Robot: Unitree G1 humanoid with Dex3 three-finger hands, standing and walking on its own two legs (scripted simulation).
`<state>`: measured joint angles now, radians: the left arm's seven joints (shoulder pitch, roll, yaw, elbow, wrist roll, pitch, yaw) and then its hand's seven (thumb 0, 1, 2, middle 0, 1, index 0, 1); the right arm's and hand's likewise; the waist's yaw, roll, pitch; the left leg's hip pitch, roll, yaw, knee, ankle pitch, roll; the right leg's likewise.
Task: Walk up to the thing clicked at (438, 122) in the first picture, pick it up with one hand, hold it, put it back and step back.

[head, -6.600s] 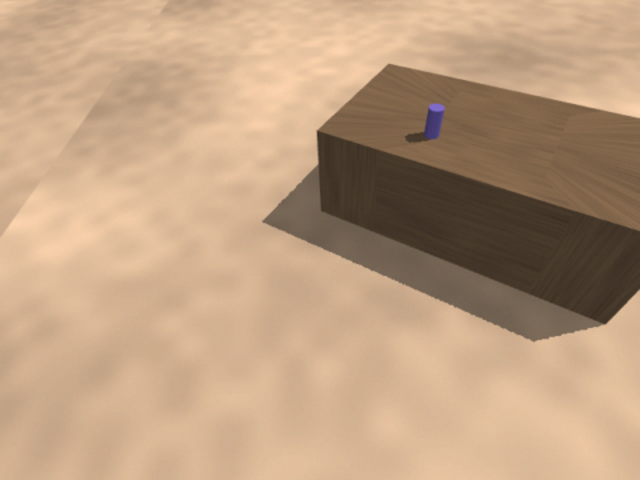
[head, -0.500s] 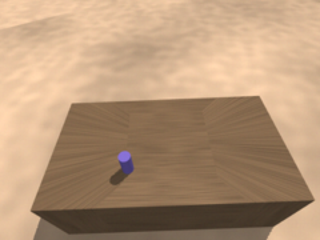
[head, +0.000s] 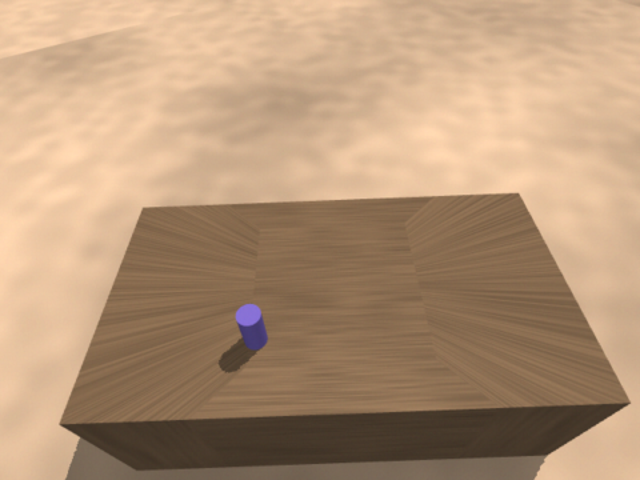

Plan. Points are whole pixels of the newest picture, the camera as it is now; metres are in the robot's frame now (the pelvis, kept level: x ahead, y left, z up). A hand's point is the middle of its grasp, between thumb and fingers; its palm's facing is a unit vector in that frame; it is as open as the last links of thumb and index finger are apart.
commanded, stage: stand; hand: left
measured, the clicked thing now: (252, 327) +0.49 +0.18 -0.31
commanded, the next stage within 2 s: go down in 0.36 s
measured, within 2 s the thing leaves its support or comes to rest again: neither
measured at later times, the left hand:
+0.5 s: hand out of the picture +0.07 +0.25 -0.16, palm faces -0.01 -0.94 -0.34, open 7.4 cm
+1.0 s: hand out of the picture +0.14 +0.26 -0.15, palm faces +0.05 -0.94 -0.33, open 16.3 cm
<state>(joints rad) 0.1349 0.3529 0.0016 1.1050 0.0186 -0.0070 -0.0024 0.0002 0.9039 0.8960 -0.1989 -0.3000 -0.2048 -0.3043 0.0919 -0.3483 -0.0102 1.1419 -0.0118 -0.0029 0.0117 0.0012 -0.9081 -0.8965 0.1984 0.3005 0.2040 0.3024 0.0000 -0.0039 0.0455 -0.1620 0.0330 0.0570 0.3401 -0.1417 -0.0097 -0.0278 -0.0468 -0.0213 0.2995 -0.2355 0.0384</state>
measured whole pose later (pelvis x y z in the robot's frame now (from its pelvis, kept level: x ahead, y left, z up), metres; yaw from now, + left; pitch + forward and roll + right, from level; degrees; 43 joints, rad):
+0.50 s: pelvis +0.00 +0.00 +0.00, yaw +0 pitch -1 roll +0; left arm 0.15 0.35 0.00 1.08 0.00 0.00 0.00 0.00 0.89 0.89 -0.19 -0.29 -0.20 -0.30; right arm 0.10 -0.35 -0.01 1.12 0.01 0.00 0.01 0.00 -0.90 -0.89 0.19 0.29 0.20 0.29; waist 0.00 0.00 0.04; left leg -0.18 0.03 0.06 0.36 -0.15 -0.01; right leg -0.05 -0.05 -0.02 0.32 -0.25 0.04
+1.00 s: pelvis -0.01 +0.00 -0.02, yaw +1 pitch +7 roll -1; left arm 0.09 0.36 0.15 0.73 0.03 0.25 -0.07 0.00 -0.27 0.11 -0.07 -0.03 -0.06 -0.05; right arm 0.19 -0.29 -0.10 0.69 0.02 -0.07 -0.03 0.00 0.31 -0.11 0.05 0.06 0.06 0.06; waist -0.01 0.02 -0.02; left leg -0.49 0.05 0.03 0.63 -0.25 -0.01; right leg -0.36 -0.04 -0.04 0.62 -0.37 0.03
